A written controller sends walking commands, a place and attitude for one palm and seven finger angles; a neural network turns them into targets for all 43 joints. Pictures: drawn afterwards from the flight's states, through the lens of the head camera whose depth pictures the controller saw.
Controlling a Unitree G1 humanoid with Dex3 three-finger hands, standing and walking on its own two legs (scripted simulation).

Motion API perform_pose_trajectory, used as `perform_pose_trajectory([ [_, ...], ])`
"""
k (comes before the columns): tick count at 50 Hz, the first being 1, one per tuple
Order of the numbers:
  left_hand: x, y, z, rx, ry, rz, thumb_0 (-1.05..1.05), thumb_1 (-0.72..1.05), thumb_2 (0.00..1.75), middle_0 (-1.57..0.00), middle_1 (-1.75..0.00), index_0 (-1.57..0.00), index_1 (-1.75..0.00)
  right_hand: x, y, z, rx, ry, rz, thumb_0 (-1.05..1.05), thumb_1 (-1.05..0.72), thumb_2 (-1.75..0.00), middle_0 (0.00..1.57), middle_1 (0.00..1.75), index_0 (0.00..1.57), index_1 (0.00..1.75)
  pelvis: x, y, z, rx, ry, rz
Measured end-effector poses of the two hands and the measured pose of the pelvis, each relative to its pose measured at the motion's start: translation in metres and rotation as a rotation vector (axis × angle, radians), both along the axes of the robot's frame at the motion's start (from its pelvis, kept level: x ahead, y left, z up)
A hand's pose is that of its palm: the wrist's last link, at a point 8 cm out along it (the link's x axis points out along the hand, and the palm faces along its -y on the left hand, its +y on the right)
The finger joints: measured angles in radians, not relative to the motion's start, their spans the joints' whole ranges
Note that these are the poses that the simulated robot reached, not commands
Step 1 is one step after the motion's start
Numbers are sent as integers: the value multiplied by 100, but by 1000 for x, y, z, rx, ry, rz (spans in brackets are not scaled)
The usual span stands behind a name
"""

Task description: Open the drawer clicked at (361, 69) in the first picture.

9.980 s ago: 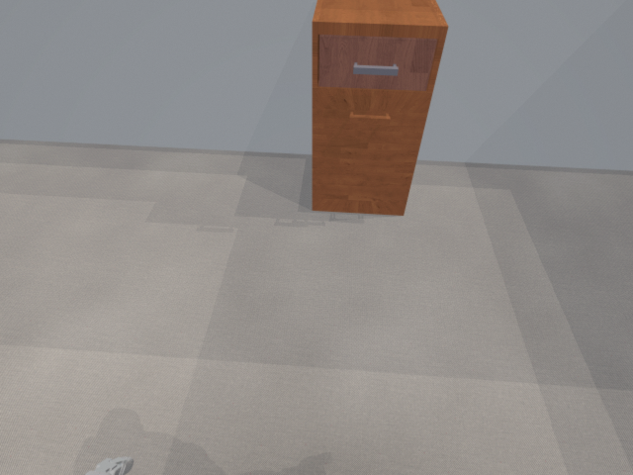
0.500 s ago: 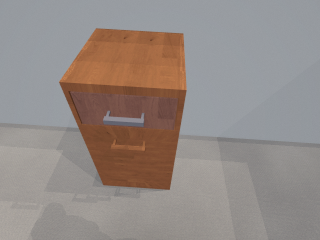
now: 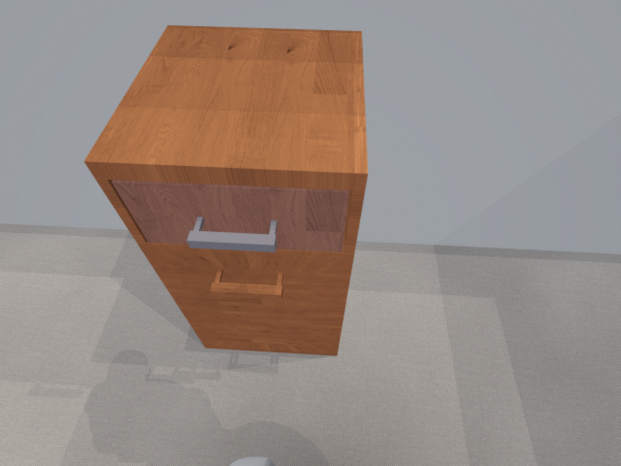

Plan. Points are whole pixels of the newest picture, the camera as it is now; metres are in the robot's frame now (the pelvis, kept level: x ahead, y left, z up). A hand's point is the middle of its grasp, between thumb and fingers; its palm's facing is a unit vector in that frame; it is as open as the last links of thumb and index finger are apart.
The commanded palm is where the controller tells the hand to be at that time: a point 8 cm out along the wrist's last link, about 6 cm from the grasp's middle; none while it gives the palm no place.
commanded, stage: come to a stop and stand still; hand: left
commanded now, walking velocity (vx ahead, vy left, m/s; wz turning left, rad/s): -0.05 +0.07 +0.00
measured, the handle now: (234, 232) +0.48 +0.17 -0.06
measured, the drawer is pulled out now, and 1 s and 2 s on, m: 0.00 0.00 0.00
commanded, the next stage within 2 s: look again from close up in 1.08 s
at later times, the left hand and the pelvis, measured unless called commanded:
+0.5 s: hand out of the picture -0.03 +0.23 -0.17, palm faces +0.00 -0.98 -0.20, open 7.4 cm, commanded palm none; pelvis -0.05 +0.06 +0.01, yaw -2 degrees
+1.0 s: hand out of the picture -0.14 +0.19 -0.17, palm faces +0.04 -0.99 -0.14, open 7.4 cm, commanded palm none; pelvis -0.08 +0.05 +0.01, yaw -1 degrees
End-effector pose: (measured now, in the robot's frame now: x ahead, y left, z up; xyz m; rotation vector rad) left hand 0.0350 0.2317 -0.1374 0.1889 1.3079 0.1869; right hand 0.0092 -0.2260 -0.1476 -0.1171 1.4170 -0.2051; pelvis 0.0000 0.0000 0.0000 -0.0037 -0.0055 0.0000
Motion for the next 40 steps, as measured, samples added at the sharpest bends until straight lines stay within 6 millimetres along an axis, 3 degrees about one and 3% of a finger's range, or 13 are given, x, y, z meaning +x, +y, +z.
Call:
perform_pose_trajectory([
  [7,1,21,-16,-53,-44,15,1,91,90,-20,-30,-20,-30,23,11,11,-60,-115,47,1,-91,-90,20,30,20,30,-15,27,-6,-20,-16,12],
  [13,-11,38,-11,-76,-32,11,1,91,90,-20,-30,-20,-30,14,36,25,-65,-152,65,1,-91,-90,20,30,20,30,-25,45,3,-18,-20,-12],
  [18,-34,47,-3,-73,5,0,1,92,90,-20,-30,-20,-30,2,49,27,-51,-148,52,1,-93,-90,20,30,20,30,-33,56,10,-15,-2,-23],
  [29,-96,44,4,-46,106,-9,1,91,90,-20,-30,-20,-30,-61,58,9,12,-57,-9,1,-93,-90,20,30,20,30,-52,60,9,1,-10,-35],
  [40,-142,24,-2,-97,157,8,1,91,90,-20,-30,-20,-30,-121,70,10,41,53,-35,1,-91,-90,20,30,20,30,-68,55,10,-1,-27,-31],
])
